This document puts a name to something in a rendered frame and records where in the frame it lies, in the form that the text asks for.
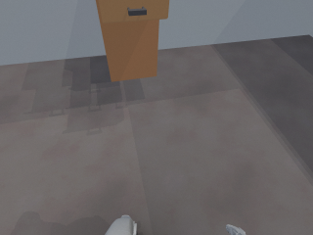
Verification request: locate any robot left thigh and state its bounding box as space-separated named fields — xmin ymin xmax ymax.
xmin=105 ymin=217 xmax=137 ymax=235

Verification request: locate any robot right hand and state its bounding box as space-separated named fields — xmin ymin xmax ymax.
xmin=226 ymin=224 xmax=246 ymax=235

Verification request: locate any left robot shin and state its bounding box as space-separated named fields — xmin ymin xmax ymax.
xmin=121 ymin=215 xmax=131 ymax=219

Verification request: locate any handle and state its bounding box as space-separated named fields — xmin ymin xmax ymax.
xmin=127 ymin=6 xmax=147 ymax=17

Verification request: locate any drawer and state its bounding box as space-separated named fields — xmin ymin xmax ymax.
xmin=98 ymin=0 xmax=169 ymax=24

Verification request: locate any cabinet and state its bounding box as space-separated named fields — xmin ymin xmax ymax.
xmin=96 ymin=0 xmax=159 ymax=82

